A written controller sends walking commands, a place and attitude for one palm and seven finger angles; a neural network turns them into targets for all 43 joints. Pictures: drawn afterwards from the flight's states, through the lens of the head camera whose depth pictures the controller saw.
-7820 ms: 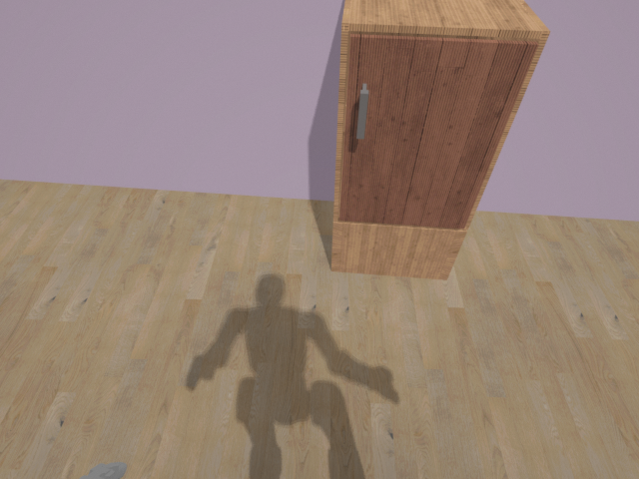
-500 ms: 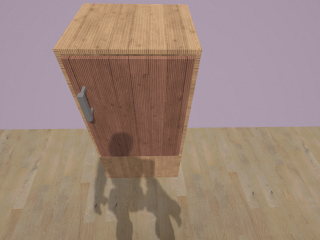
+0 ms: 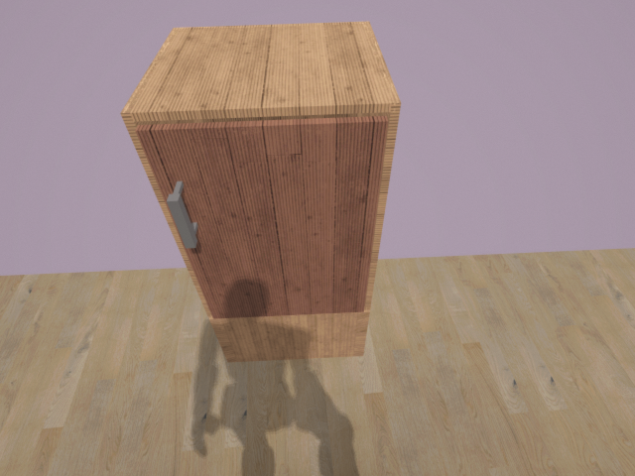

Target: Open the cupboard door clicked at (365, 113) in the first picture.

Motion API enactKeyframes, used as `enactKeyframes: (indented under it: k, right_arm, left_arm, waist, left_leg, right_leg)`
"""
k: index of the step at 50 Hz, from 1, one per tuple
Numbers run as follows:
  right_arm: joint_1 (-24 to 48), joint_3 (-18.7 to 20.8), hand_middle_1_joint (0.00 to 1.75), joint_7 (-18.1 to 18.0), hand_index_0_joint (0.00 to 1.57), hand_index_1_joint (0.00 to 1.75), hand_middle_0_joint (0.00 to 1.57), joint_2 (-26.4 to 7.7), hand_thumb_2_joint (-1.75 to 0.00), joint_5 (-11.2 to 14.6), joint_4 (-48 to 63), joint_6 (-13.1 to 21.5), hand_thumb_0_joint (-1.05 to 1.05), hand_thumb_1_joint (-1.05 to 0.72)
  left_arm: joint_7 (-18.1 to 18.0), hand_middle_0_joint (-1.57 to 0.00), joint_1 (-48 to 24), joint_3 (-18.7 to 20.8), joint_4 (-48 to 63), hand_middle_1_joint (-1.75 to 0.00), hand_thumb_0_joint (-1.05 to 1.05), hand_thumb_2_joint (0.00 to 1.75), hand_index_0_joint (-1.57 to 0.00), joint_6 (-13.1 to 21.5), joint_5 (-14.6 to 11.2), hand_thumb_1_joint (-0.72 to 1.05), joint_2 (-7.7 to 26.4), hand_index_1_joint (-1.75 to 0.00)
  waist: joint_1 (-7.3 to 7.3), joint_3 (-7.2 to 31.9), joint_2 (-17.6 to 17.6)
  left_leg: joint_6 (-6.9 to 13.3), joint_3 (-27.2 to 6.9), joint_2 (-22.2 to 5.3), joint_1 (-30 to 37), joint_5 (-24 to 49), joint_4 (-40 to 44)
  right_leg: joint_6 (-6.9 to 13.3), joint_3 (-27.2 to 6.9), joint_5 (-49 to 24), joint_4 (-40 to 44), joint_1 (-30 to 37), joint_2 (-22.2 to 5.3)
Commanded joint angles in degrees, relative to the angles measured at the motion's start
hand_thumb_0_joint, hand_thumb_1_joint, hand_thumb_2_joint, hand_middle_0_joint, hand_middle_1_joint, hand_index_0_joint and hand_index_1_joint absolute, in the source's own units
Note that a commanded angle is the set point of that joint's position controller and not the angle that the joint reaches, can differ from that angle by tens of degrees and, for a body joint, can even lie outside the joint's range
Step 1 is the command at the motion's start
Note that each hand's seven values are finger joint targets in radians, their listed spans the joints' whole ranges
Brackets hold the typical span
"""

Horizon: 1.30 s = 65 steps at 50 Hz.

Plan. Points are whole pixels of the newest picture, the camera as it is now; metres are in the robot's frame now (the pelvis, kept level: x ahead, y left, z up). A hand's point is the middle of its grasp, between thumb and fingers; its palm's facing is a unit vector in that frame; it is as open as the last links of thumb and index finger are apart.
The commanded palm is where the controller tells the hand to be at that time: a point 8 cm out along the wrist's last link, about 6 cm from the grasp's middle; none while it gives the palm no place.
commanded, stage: look again from close up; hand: left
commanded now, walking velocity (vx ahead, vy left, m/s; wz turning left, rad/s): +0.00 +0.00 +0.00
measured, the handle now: (185, 215) +0.57 +0.29 -0.03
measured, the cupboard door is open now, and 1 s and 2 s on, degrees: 0 0 0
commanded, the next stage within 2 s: come to a stop and stand still in 0.22 s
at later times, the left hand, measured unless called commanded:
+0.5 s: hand out of the picture +0.01 +0.17 -0.18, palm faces +0.01 -0.98 -0.18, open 7.4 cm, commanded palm none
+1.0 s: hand out of the picture -0.02 +0.18 -0.18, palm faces +0.04 -0.99 -0.16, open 7.4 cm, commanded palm none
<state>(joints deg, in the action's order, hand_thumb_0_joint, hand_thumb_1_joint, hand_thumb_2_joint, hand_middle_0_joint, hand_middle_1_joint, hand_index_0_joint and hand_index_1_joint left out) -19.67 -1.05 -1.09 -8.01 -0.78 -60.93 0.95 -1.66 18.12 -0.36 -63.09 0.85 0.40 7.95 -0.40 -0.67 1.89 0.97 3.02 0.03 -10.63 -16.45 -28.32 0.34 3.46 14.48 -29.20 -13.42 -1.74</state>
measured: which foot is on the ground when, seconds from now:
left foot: down 0.00-1.00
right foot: down 0.00-1.00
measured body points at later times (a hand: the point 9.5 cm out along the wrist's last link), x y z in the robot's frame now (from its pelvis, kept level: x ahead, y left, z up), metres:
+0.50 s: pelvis +0.01 +0.00 +0.00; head +0.02 +0.00 +0.45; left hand +0.01 +0.22 -0.16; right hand +0.02 -0.22 -0.16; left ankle -0.01 +0.11 -0.74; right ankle +0.01 -0.12 -0.74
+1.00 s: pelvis -0.01 +0.02 +0.00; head -0.02 +0.02 +0.45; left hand -0.02 +0.23 -0.16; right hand -0.02 -0.20 -0.15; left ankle -0.01 +0.11 -0.74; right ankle +0.01 -0.12 -0.74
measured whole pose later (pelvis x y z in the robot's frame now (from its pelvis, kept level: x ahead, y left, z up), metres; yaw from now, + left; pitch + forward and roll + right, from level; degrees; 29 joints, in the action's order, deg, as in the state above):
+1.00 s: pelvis -0.01 +0.02 +0.00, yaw +0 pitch -2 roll +0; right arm -18.7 -1.0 -1.3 -7.7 -0.6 -62.9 0.9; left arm -1.8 18.9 -0.3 -62.9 0.5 0.7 8.0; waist -0.1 -0.7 -0.8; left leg 2.4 3.1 1.4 -9.4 -14.7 -26.4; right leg -1.1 3.4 12.2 -26.3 -11.6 -3.0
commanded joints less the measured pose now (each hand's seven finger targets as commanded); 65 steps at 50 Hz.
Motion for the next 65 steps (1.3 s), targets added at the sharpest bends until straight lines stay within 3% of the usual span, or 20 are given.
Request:
enactKeyframes:
  k: [1,3,10,17,18,19,20,21,23,24,25,28,31,38,44,47,50,65]
  right_arm:
    - [-2.6,0.7,0.3,-0.3,0.2,0.3,0.2,-5.3,-0.9,-0.1,1.2,1.0,0.0,-0.9]
    - [-2.6,0.7,0.3,-0.3,0.2,0.3,0.2,-5.2,-0.9,0.0,0.6,1.0,0.0,-0.9]
    - [-2.2,0.6,0.3,-0.6,0.2,0.3,0.2,-4.7,-0.9,0.0,-1.1,1.3,0.0,-0.9]
    - [-1.5,0.7,0.3,-0.8,0.2,0.3,0.2,-4.4,-0.9,0.1,-2.2,1.2,0.0,-0.9]
    - [5.5,1.6,0.3,-0.3,0.2,0.3,0.2,-7.1,-0.9,0.9,1.9,1.2,0.0,-0.9]
    - [3.6,1.3,0.3,0.0,0.2,0.3,0.2,-6.0,-0.9,1.0,3.9,0.6,0.0,-0.9]
    - [-2.2,1.5,0.3,0.0,0.2,0.3,0.2,-3.7,-0.9,0.3,3.1,1.0,0.0,-0.9]
    - [-2.7,1.6,0.3,-0.4,0.2,0.3,0.2,-4.1,-0.9,0.3,2.3,1.1,0.0,-0.9]
    - [-1.0,1.6,0.3,-0.7,0.2,0.3,0.2,-4.4,-0.9,0.4,2.1,0.6,0.0,-0.9]
    - [-0.3,1.4,0.3,-0.7,0.2,0.3,0.2,-4.4,-0.9,0.2,2.3,0.4,0.0,-0.9]
    - [-0.2,1.4,0.3,-0.7,0.2,0.3,0.2,-4.7,-0.9,0.2,2.4,0.4,0.0,-0.9]
    - [0.3,1.4,0.3,-0.6,0.2,0.3,0.2,-5.4,-0.9,0.2,2.7,0.4,0.0,-0.9]
    - [0.3,1.4,0.3,-0.6,0.2,0.3,0.2,-5.8,-0.9,0.1,2.4,0.7,0.0,-0.9]
    - [0.4,1.3,0.3,-0.5,0.2,0.3,0.2,-6.6,-0.9,0.1,1.7,0.7,0.0,-0.9]
    - [-0.8,1.2,0.3,-0.5,0.2,0.3,0.2,-6.2,-0.9,0.2,0.5,0.9,0.0,-0.9]
    - [-0.9,1.2,0.3,-0.4,0.2,0.3,0.2,-5.9,-0.9,0.1,0.0,0.7,0.0,-0.9]
    - [-1.7,1.3,0.3,-0.5,0.2,0.3,0.2,-5.4,-0.9,0.2,-0.4,0.6,0.0,-0.9]
    - [-3.8,1.3,0.3,-0.8,0.2,0.3,0.2,-3.1,-0.9,0.3,-1.9,0.8,0.0,-0.9]
  left_arm:
    - [-0.2,-0.2,2.4,0.6,1.8,-0.3,0.0,0.9,-0.2,0.7,0.2,0.9,5.0,-0.3]
    - [-0.2,-0.2,2.5,0.6,1.4,-0.3,0.0,0.9,-0.2,0.8,0.2,0.9,4.9,-0.3]
    - [-0.3,-0.2,2.2,0.8,0.7,-0.3,0.0,0.9,-0.2,0.8,0.3,0.9,4.7,-0.3]
    - [-0.3,-0.2,2.2,0.8,-0.1,-0.3,0.0,0.9,-0.2,0.8,0.3,0.9,4.6,-0.3]
    - [-2.7,-0.2,7.0,1.0,-2.0,-0.3,0.0,0.9,-0.2,1.4,0.6,0.9,7.3,-0.3]
    - [-2.1,-0.2,4.5,0.8,-0.7,-0.3,0.0,0.9,-0.2,2.2,0.7,0.9,9.0,-0.3]
    - [-2.0,-0.2,4.5,1.0,0.7,-0.3,0.0,0.9,-0.2,2.4,0.4,0.9,7.4,-0.3]
    - [-1.8,-0.2,3.3,0.7,1.3,-0.3,0.0,0.9,-0.2,2.1,0.2,0.9,6.5,-0.3]
    - [-1.4,-0.2,2.5,0.6,1.7,-0.3,0.0,0.9,-0.2,1.4,0.1,0.9,6.4,-0.3]
    - [-1.3,-0.2,1.9,0.5,2.0,-0.3,0.0,0.9,-0.2,1.0,0.4,0.9,6.2,-0.3]
    - [-1.2,-0.2,1.9,0.5,1.8,-0.3,0.0,0.9,-0.2,0.8,0.5,0.9,5.5,-0.3]
    - [-0.9,-0.2,2.0,0.5,2.1,-0.3,0.0,0.9,-0.2,0.5,0.4,0.9,5.4,-0.3]
    - [-0.7,-0.2,2.1,0.5,2.2,-0.3,0.0,0.9,-0.2,0.4,0.4,0.9,5.6,-0.3]
    - [-0.4,-0.2,2.1,0.6,2.5,-0.3,0.0,0.9,-0.2,0.2,0.5,0.9,5.4,-0.3]
    - [-0.4,-0.2,3.1,0.6,2.2,-0.3,0.0,0.9,-0.2,0.2,0.5,0.9,5.0,-0.3]
    - [-0.4,-0.2,3.7,0.6,2.0,-0.3,0.0,0.9,-0.2,0.2,0.5,0.9,4.5,-0.3]
    - [-0.4,-0.2,4.4,0.7,1.9,-0.3,0.0,0.9,-0.2,0.2,0.6,0.9,4.1,-0.3]
    - [-0.7,-0.2,6.9,0.8,0.9,-0.3,0.0,0.9,-0.2,0.5,0.6,0.9,2.0,-0.3]
  waist:
    - [0.64,-5.7,-1.7]
    - [0.57,-4.9,-2.9]
    - [0.7,-4.0,-1.4]
    - [0.61,-4.5,-1.5]
    - [3.42,-4.5,-9.0]
    - [-0.57,-1.8,-9.4]
    - [-1.56,7.2,-8.4]
    - [-1.32,9.6,-4.1]
    - [-0.53,4.1,1.4]
    - [-0.27,-0.7,-0.4]
    - [-0.24,-2.6,-0.8]
    - [0.04,-4.9,-0.3]
    - [0.22,-3.7,-0.8]
    - [0.4,-5.0,-1.3]
    - [0.58,-5.1,-2.4]
    - [0.66,-5.7,-1.0]
    - [0.65,-6.0,-1.7]
    - [0.54,-5.9,-1.8]
  left_leg:
    - [1.7,-6.7,-5.6,-7.4,-0.5,10.3]
    - [1.7,-6.2,-5.3,-6.0,0.9,9.8]
    - [1.4,-5.4,-5.5,-3.6,6.8,8.8]
    - [1.2,-4.7,-5.5,-2.5,7.9,8.4]
    - [-0.8,-2.7,-6.5,-5.8,9.4,-3.0]
    - [-1.2,-1.9,-4.2,-4.2,5.9,-1.9]
    - [-0.1,-2.2,-3.3,-1.7,4.0,-0.1]
    - [0.3,-2.9,-3.9,-0.4,10.6,0.2]
    - [0.4,-3.8,-5.2,-0.9,14.3,1.5]
    - [0.7,-4.4,-5.7,-2.9,13.9,1.9]
    - [0.8,-4.7,-5.8,-3.7,13.7,2.7]
    - [1.0,-5.6,-5.6,-5.5,9.2,5.2]
    - [1.2,-6.0,-5.7,-4.9,9.4,6.3]
    - [1.2,-6.8,-5.7,-6.3,3.8,9.4]
    - [1.4,-7.0,-5.8,-6.5,2.7,10.5]
    - [1.4,-7.2,-5.5,-7.4,-1.1,11.3]
    - [1.4,-7.5,-5.6,-8.2,-2.9,11.7]
    - [1.4,-6.3,-5.4,-7.0,-0.7,10.1]
  right_leg:
    - [1.8,-4.6,-0.1,5.5,1.6,-3.5]
    - [1.8,-4.9,-0.5,5.9,1.6,-3.9]
    - [1.6,-4.5,-5.2,5.3,2.5,-4.3]
    - [1.6,-4.8,-6.9,5.8,2.3,-4.5]
    - [0.8,-7.8,-27.9,6.0,2.0,-7.6]
    - [2.0,-7.8,-39.5,4.7,4.5,-10.3]
    - [2.7,-7.2,-40.4,0.2,9.3,-9.6]
    - [2.7,-5.7,-39.0,-1.5,10.6,-8.6]
    - [2.4,-5.1,-23.6,0.8,5.8,-6.8]
    - [2.2,-4.7,-18.0,2.0,3.2,-5.7]
    - [2.1,-4.5,-14.8,2.9,2.4,-5.2]
    - [1.8,-4.7,-7.6,4.6,1.7,-4.6]
    - [1.5,-4.3,-7.4,4.9,3.1,-4.5]
    - [1.1,-4.1,-4.4,6.3,3.0,-4.4]
    - [0.9,-3.7,-4.5,6.5,3.6,-4.5]
    - [0.9,-3.7,-3.0,6.8,3.2,-4.5]
    - [1.0,-3.5,-2.6,6.7,3.2,-4.4]
    - [1.2,-4.2,-3.3,6.9,1.8,-4.3]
